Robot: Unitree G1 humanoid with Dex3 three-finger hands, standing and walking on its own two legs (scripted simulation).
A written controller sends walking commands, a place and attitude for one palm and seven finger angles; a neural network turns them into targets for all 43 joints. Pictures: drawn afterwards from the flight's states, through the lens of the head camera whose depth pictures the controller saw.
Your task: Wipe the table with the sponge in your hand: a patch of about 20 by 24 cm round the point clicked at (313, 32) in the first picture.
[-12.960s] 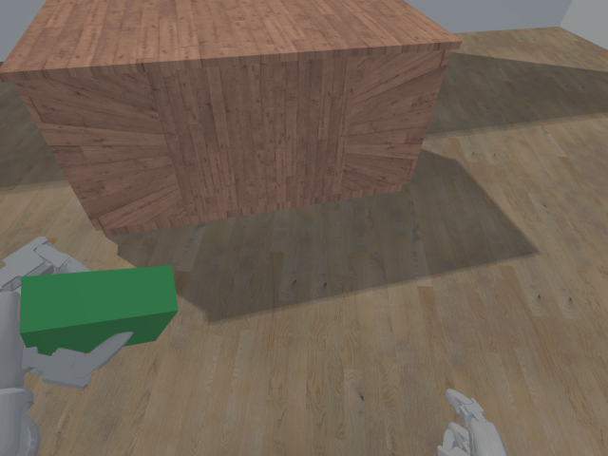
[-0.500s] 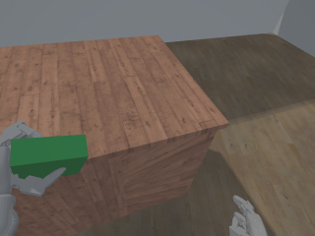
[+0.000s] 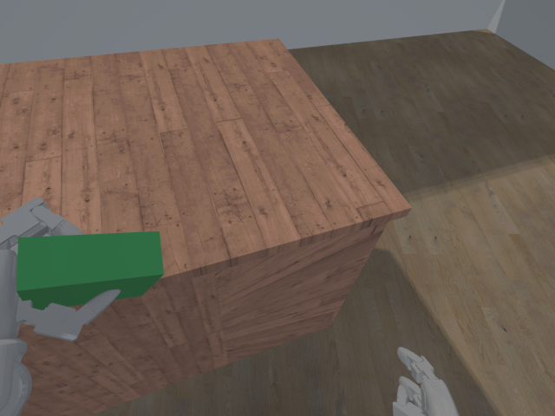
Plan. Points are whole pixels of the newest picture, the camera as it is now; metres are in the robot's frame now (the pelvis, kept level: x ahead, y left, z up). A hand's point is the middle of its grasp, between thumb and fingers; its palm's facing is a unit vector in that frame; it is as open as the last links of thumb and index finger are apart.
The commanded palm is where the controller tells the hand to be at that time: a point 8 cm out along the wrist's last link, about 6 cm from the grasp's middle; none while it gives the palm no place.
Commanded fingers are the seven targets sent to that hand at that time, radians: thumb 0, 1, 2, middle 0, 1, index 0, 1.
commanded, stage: come to a stop and stand still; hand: left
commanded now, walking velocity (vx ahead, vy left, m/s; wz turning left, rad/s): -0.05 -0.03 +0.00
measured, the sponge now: (112, 270) +0.23 +0.22 +0.13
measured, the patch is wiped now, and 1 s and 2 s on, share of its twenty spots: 0.00 0.00 0.00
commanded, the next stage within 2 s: look again from close up in 1.00 s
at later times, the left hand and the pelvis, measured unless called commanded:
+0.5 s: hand (91, 297) +0.21 +0.23 +0.12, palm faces +0.28 -0.87 -0.41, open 8.9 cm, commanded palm +0.16 +0.27 +0.17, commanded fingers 0.00 0.10 1.30 -1.20 -1.60 -1.20 -1.60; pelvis -0.01 -0.01 +0.00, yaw -2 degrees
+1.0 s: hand (74, 262) +0.23 +0.25 +0.15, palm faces +0.38 -0.85 -0.38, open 8.9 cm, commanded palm +0.17 +0.28 +0.17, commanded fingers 0.00 0.10 1.30 -1.20 -1.60 -1.20 -1.60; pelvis +0.00 +0.00 +0.00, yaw -1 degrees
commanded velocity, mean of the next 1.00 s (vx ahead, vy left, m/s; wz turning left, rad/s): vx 0.00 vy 0.00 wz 0.00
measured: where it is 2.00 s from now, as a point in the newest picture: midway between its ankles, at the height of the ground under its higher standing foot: outside the picture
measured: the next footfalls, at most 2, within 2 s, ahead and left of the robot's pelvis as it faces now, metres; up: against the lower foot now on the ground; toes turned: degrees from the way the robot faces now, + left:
none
